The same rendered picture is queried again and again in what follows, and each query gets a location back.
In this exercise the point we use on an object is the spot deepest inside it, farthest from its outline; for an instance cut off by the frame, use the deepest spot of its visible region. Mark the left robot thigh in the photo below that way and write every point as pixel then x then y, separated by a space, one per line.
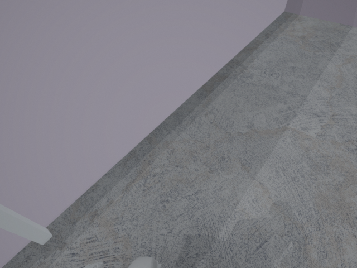
pixel 145 262

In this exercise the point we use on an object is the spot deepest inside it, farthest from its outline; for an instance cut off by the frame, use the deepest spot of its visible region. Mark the panel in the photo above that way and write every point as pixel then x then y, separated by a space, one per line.
pixel 22 226

